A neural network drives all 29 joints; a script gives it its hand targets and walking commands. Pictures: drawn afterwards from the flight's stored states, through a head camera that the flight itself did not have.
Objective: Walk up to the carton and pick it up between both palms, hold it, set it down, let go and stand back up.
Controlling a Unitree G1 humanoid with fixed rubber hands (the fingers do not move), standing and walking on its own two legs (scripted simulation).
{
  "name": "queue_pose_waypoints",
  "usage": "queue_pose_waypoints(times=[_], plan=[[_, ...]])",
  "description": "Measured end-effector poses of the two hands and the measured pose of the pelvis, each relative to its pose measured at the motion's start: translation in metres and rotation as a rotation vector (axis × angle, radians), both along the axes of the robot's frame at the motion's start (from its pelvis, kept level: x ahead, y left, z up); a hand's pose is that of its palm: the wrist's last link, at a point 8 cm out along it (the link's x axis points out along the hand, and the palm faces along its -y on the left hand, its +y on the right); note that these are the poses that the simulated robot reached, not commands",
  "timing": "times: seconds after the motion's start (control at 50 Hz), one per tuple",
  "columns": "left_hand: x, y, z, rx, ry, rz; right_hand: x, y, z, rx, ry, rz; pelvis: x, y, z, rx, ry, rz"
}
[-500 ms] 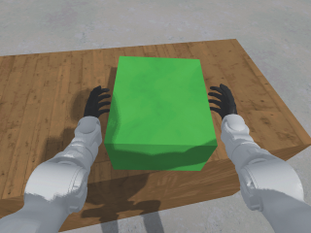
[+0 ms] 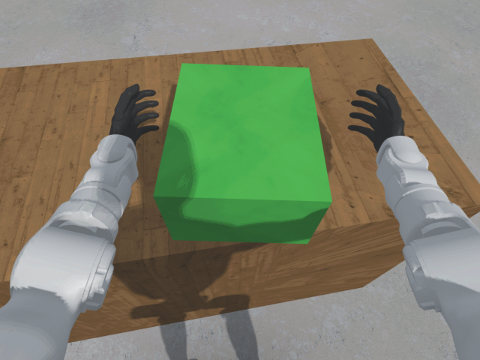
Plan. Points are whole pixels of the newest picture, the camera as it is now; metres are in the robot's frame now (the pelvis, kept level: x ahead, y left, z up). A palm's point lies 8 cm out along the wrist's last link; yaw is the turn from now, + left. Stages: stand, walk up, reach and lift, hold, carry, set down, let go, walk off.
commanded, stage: set down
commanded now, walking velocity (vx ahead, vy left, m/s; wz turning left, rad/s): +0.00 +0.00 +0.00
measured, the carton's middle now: (243, 151) +0.49 +0.03 +0.03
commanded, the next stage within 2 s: none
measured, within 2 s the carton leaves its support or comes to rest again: neither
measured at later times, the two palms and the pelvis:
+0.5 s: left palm (95, 99) +0.45 +0.24 +0.17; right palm (423, 96) +0.48 -0.21 +0.19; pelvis +0.01 +0.00 +0.02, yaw +1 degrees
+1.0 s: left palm (87, 162) +0.38 +0.25 +0.12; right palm (424, 170) +0.40 -0.22 +0.12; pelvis +0.02 +0.00 +0.03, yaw +1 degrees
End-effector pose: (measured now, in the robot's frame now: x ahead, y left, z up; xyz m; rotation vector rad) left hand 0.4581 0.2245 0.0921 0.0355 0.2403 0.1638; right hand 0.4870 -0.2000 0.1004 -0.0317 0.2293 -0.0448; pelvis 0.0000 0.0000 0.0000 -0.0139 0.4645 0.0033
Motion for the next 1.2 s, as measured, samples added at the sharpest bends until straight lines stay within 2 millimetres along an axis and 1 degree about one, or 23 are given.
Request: queue_pose_waypoints(times=[0.12, 0.26, 0.34, 0.42, 0.56, 0.72, 0.82, 0.96, 1.06, 1.2], plan=[[0.002, -0.001, 0.026, -0.011, -0.012, 0.0, -0.001, -0.003, 0.032, 0.005, -0.016, -0.024, 0.0, 0.001, 0.007, 0.003, -0.042, -0.002], [0.0, 0.009, 0.055, -0.005, -0.016, 0.012, -0.001, -0.01, 0.072, 0.014, -0.024, -0.042, 0.002, 0.003, 0.015, 0.003, -0.1, -0.004], [-0.002, 0.015, 0.067, 0.003, -0.016, 0.015, -0.003, -0.012, 0.086, 0.015, -0.016, -0.043, 0.003, 0.003, 0.018, 0.003, -0.129, 0.0], [-0.004, 0.017, 0.074, 0.007, -0.014, 0.01, -0.005, -0.011, 0.091, 0.016, -0.006, -0.036, 0.005, 0.003, 0.021, 0.003, -0.155, 0.007], [-0.009, 0.014, 0.076, 0.006, -0.005, -0.013, -0.012, -0.007, 0.085, 0.017, 0.006, -0.016, 0.007, 0.001, 0.025, 0.005, -0.201, 0.016], [-0.023, 0.011, 0.063, 0.001, 0.016, -0.027, -0.028, -0.01, 0.065, 0.014, 0.013, -0.011, 0.012, 0.001, 0.029, 0.007, -0.259, 0.018], [-0.039, 0.014, 0.049, -0.005, 0.03, -0.023, -0.045, -0.016, 0.049, 0.015, 0.011, -0.016, 0.016, 0.002, 0.032, 0.009, -0.298, 0.016], [-0.07, 0.022, 0.029, -0.014, 0.047, -0.002, -0.076, -0.023, 0.027, 0.018, 0.018, -0.022, 0.019, 0.002, 0.034, 0.011, -0.35, 0.011], [-0.088, 0.024, 0.022, -0.021, 0.043, 0.008, -0.094, -0.024, 0.018, 0.019, 0.016, -0.017, 0.02, 0.002, 0.034, 0.013, -0.379, 0.01], [-0.109, 0.018, 0.015, -0.031, 0.027, 0.003, -0.116, -0.021, 0.01, 0.017, 0.012, -0.007, 0.018, 0.002, 0.035, 0.017, -0.421, 0.012]])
